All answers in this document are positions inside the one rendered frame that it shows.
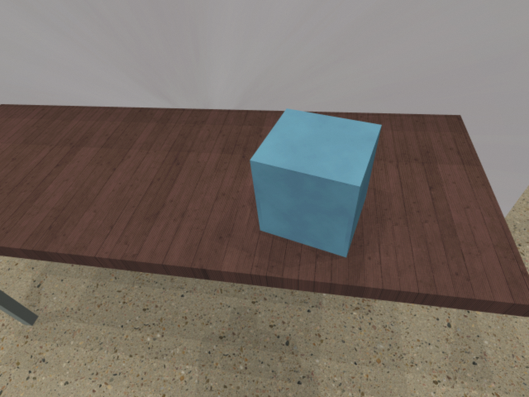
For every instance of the carton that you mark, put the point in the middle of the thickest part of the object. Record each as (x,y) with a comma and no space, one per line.
(311,176)

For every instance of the table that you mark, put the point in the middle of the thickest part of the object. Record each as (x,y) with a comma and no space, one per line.
(169,191)

